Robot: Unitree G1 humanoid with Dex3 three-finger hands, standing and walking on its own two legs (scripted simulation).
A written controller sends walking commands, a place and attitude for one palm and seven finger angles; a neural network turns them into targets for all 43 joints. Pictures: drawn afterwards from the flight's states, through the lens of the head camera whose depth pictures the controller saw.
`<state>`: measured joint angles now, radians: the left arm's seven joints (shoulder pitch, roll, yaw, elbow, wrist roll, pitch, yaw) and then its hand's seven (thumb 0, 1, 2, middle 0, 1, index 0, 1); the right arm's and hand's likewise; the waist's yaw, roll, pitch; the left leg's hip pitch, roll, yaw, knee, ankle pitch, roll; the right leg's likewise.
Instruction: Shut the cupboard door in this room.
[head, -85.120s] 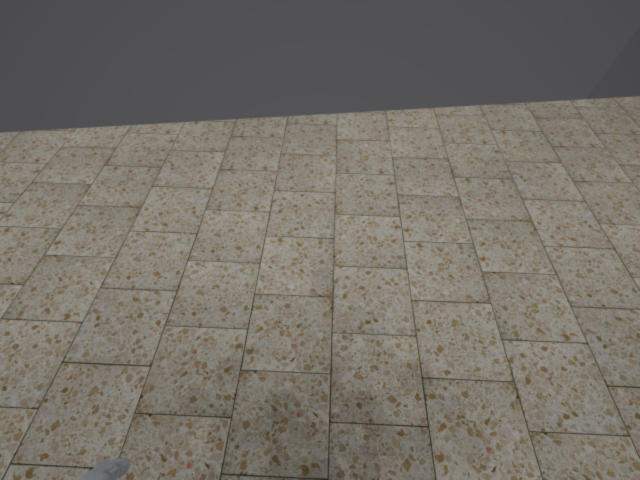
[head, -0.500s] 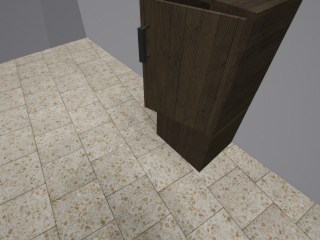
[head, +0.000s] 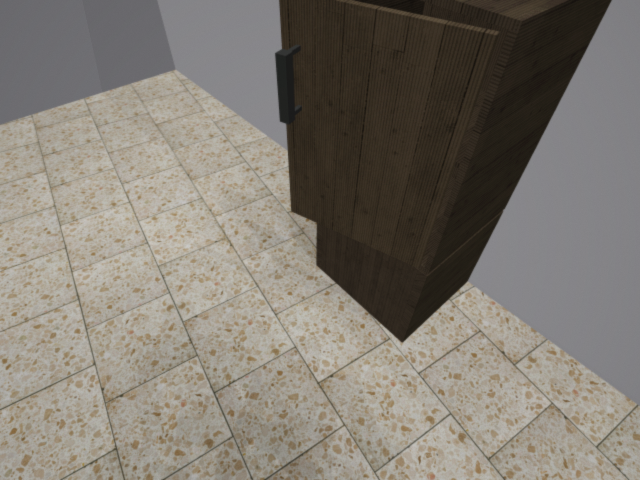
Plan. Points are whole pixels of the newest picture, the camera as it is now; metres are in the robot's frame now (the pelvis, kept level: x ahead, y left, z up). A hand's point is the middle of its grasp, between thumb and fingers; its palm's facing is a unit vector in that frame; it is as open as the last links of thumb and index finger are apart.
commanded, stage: walk to a spot facing it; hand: left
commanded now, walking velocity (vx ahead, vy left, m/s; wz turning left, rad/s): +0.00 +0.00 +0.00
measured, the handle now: (291, 84) +0.85 +0.10 +0.08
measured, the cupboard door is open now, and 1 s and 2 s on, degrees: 17 17 17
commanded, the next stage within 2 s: none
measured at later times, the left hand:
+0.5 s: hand out of the picture +0.01 +0.21 -0.21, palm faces +0.21 -0.95 -0.22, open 7.4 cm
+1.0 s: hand out of the picture +0.00 +0.20 -0.16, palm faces +0.46 -0.83 -0.31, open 7.4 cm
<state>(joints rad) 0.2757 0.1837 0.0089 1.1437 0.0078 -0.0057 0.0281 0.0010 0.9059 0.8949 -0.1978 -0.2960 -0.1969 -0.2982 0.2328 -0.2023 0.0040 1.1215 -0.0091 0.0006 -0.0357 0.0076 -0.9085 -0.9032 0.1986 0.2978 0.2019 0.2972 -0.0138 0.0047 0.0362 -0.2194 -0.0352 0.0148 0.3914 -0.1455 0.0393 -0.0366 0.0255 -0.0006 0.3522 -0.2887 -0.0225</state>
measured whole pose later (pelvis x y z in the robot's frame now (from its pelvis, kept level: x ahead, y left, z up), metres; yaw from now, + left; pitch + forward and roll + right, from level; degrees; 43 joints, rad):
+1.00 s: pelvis +0.02 -0.03 -0.01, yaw +30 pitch +2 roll +0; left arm 0.17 0.22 0.06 0.88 0.03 0.03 0.03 0.00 0.90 0.89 -0.20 -0.30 -0.20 -0.30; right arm 0.19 -0.28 -0.10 0.90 -0.03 0.07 0.01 0.01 -0.91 -0.90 0.20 0.30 0.20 0.30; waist -0.05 0.05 0.09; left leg -0.58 -0.07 -0.06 1.09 -0.42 -0.04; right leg -0.25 -0.03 -0.04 0.55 -0.32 0.01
